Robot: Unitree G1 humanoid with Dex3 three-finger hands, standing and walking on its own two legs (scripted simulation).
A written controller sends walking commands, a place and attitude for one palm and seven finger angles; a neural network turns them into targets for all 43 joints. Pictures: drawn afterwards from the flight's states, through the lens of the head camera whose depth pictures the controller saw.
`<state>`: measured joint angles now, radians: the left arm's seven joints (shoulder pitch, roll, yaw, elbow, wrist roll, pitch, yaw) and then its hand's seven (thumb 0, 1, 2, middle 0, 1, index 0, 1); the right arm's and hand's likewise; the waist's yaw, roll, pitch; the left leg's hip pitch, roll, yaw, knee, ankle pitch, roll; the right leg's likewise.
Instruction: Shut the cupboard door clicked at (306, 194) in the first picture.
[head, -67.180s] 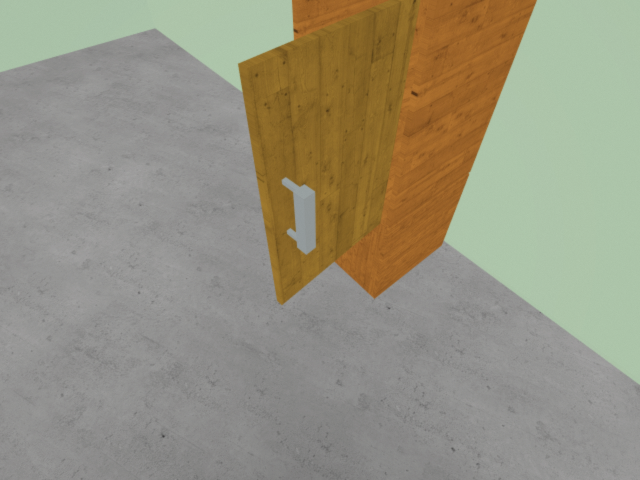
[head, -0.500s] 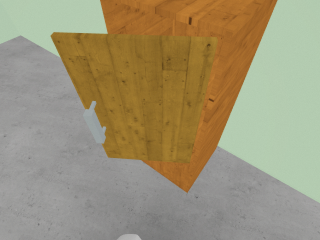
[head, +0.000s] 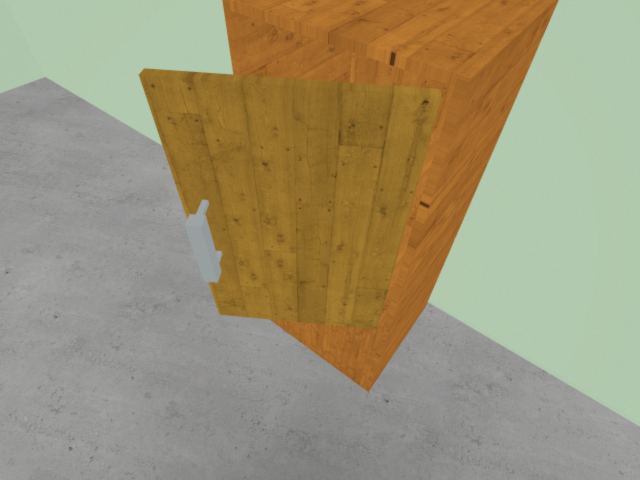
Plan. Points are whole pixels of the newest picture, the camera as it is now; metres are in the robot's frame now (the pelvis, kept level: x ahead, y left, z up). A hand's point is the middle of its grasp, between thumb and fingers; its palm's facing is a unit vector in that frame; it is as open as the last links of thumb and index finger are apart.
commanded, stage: come to a stop and stand still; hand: left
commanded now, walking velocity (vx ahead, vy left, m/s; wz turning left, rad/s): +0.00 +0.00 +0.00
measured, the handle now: (208, 241) +0.49 +0.24 -0.05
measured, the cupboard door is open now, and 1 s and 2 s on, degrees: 32 32 32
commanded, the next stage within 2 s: look again from close up in 0.08 s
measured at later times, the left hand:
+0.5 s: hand out of the picture +0.03 +0.18 -0.17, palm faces +0.01 -0.98 -0.22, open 7.3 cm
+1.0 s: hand (191, 388) +0.23 +0.18 -0.02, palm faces +0.16 -0.99 -0.04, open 7.0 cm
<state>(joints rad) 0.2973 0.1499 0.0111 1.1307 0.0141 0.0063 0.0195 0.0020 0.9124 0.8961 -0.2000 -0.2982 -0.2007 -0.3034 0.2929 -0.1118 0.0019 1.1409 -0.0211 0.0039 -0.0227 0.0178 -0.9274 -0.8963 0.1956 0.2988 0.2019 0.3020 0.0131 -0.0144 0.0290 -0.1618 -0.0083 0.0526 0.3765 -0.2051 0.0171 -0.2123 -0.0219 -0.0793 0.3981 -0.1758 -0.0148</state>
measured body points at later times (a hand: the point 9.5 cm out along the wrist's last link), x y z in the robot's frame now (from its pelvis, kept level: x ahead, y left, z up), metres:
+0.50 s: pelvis +0.02 +0.01 -0.01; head +0.02 -0.01 +0.44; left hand +0.03 +0.23 -0.16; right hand +0.02 -0.21 -0.17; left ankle +0.00 +0.11 -0.74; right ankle +0.03 -0.11 -0.74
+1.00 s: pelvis +0.00 +0.00 -0.03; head +0.01 -0.01 +0.42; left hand +0.21 +0.23 -0.01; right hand +0.14 -0.27 -0.12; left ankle +0.00 +0.11 -0.74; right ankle +0.03 -0.11 -0.74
